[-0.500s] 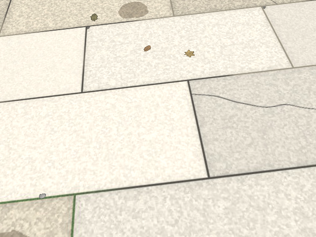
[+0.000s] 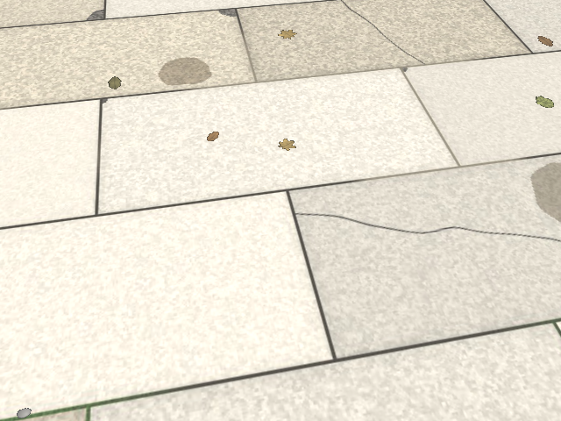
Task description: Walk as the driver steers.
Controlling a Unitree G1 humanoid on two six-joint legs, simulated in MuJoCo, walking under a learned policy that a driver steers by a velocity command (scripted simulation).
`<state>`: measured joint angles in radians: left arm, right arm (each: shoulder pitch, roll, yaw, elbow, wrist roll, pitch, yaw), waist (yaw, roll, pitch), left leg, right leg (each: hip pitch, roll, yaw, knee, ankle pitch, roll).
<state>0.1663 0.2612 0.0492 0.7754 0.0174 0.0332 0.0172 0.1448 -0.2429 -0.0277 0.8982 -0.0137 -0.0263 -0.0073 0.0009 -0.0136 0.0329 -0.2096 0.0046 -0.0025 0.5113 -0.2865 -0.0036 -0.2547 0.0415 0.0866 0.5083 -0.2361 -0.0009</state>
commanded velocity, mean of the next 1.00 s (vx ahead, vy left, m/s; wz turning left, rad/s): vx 0.12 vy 0.00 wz -0.02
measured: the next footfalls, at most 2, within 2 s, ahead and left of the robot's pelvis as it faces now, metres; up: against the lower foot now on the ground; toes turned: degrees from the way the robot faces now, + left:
left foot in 1.26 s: +0.43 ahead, +0.10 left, +0.00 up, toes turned +2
right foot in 1.60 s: +0.39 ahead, -0.13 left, +0.00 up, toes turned -1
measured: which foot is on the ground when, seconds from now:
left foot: down 0.00-0.82, up 0.84-1.00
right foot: down 0.00-1.00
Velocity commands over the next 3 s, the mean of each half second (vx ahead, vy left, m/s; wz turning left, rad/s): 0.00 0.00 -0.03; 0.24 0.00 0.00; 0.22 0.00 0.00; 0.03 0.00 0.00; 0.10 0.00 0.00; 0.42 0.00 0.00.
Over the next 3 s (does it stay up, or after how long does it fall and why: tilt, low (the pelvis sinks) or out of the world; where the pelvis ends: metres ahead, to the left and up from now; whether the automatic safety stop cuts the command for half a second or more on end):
stays up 0.62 -0.04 -0.01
